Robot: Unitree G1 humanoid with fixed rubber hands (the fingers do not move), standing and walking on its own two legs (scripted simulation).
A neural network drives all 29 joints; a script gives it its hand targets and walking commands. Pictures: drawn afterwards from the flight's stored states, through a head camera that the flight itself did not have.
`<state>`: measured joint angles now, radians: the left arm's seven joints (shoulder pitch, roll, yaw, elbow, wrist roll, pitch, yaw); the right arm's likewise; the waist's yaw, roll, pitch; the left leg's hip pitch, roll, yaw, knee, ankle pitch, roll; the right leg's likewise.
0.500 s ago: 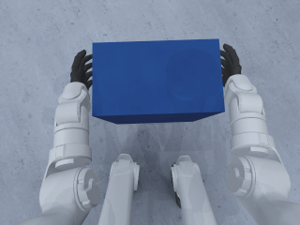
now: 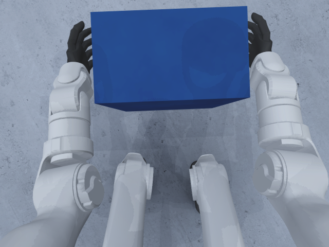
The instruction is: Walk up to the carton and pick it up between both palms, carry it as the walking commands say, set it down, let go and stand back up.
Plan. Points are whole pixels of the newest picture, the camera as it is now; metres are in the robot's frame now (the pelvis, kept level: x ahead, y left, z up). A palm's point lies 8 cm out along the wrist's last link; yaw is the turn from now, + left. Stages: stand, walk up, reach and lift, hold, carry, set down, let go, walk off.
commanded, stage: set down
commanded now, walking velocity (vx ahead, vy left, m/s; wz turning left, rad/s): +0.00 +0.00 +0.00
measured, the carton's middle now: (168, 74) +0.50 +0.01 -0.20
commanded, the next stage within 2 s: none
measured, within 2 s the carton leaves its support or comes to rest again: rests again in 1.18 s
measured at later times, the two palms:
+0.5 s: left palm (94, 66) +0.52 +0.20 -0.20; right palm (242, 57) +0.55 -0.17 -0.19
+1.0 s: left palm (99, 68) +0.52 +0.20 -0.23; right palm (238, 60) +0.55 -0.17 -0.22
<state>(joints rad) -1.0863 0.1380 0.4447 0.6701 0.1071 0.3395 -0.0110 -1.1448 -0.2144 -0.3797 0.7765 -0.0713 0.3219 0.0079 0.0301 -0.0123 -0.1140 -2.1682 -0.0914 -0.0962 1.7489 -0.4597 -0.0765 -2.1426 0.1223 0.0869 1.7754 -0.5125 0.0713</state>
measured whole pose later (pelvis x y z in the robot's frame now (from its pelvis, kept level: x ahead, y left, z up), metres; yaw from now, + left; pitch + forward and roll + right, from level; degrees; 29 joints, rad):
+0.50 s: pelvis +0.00 +0.00 -0.06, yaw +0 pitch +49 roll +0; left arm -1.24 0.21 0.40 0.75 0.05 0.30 0.02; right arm -1.31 -0.30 -0.31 0.88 0.00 0.28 -0.02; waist 0.03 -0.01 0.05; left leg -2.30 -0.10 -0.08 1.95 -0.50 -0.08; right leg -2.28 0.14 0.08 1.98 -0.55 0.09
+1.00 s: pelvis +0.00 +0.00 -0.08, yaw +0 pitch +46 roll +0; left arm -1.26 0.25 0.36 0.83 -0.01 0.25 0.04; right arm -1.34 -0.32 -0.25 0.94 0.05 0.24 -0.05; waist 0.03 -0.02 0.12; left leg -2.32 -0.09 -0.07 2.06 -0.53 -0.08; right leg -2.30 0.13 0.07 2.08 -0.58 0.08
